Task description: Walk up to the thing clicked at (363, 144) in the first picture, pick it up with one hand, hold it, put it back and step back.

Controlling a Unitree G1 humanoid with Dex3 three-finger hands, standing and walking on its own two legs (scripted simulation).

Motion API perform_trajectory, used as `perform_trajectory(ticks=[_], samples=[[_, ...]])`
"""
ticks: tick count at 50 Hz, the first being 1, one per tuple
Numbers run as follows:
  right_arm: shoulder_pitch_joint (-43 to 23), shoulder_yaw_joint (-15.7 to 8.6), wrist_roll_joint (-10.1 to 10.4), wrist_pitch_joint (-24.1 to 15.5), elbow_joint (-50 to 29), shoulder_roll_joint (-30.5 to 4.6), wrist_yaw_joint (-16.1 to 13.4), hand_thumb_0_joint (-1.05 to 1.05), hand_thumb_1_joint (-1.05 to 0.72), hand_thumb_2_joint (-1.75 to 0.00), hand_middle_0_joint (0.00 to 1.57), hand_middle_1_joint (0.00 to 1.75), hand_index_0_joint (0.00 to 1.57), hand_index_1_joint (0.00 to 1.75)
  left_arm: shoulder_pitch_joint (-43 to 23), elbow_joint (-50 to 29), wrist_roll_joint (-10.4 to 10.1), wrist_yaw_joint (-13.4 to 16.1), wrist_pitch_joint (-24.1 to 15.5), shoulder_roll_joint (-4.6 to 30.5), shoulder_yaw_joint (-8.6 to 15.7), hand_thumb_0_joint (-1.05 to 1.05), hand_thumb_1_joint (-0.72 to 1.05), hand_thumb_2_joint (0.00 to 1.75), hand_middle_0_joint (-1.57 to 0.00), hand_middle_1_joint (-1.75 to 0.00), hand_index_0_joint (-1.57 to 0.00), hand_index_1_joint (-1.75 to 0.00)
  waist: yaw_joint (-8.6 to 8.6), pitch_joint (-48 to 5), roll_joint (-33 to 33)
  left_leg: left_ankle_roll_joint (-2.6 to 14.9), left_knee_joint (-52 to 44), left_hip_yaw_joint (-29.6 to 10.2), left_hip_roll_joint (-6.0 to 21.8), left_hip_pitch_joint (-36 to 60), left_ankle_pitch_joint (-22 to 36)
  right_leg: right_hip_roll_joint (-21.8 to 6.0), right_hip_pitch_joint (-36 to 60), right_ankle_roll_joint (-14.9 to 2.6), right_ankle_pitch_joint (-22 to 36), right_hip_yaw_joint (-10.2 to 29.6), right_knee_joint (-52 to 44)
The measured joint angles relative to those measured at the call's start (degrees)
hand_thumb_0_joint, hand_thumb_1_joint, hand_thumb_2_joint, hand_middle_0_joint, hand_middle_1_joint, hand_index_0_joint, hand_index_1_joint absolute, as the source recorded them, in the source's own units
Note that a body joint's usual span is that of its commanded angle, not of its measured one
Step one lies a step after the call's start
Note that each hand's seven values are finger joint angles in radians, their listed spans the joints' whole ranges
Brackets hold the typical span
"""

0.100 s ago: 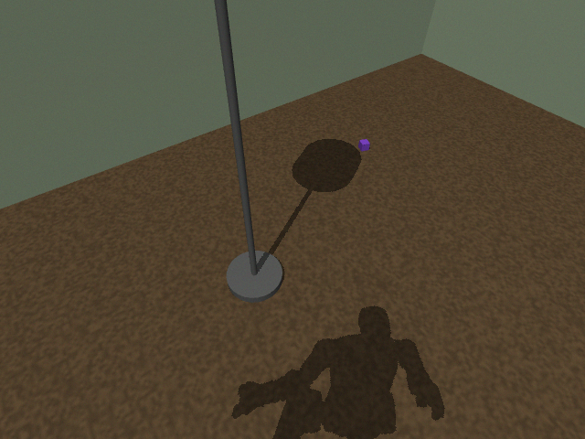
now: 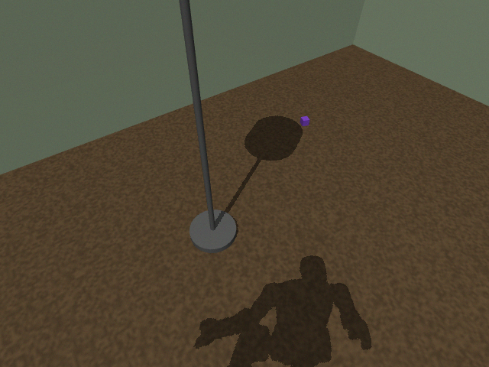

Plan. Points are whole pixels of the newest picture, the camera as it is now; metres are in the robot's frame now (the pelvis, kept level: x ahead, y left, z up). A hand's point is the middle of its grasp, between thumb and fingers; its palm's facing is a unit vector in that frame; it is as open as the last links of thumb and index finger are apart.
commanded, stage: stand
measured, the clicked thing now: (304, 121) +1.73 -0.39 -0.76
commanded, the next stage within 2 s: walk up in 1.02 s
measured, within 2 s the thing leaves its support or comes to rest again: neither
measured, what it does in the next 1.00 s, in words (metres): stands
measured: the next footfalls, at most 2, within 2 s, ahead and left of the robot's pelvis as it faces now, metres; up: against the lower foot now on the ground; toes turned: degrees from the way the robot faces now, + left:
right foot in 1.42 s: +0.04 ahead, -0.15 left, +0.00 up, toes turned -21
left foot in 1.76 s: +0.14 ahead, +0.11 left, +0.00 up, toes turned -32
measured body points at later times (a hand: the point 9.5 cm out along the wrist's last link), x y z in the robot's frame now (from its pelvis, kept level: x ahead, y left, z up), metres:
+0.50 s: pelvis +0.01 +0.00 +0.00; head +0.01 +0.00 +0.45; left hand +0.09 +0.30 -0.13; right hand +0.09 -0.30 -0.13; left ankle +0.01 +0.12 -0.75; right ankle +0.01 -0.12 -0.75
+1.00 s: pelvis +0.01 +0.00 +0.00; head +0.02 +0.00 +0.45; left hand +0.08 +0.30 -0.13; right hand +0.09 -0.30 -0.13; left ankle +0.01 +0.12 -0.75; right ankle +0.01 -0.12 -0.75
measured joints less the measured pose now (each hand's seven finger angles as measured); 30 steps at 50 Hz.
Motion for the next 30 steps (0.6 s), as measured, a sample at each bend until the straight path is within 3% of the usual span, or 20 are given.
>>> perform_trajectory(ticks=[30], samples=[[-0.5, 0.0, 0.0, 0.1, -0.1, 0.0, -0.3, 0.01, -0.91, -0.89, 0.2, 0.3, 0.2, 0.3, -0.6, 0.1, 0.0, 0.2, 0.1, 0.1, 0.3, 0.0, 0.9, 0.9, -0.2, -0.3, -0.2, -0.3, 0.0, -0.1, 0.0, -0.01, -1.4, 0.1, 0.0, 1.7, -0.3, 0.0, 1.7, 0.06, -0.2, 0.1, -1.5]])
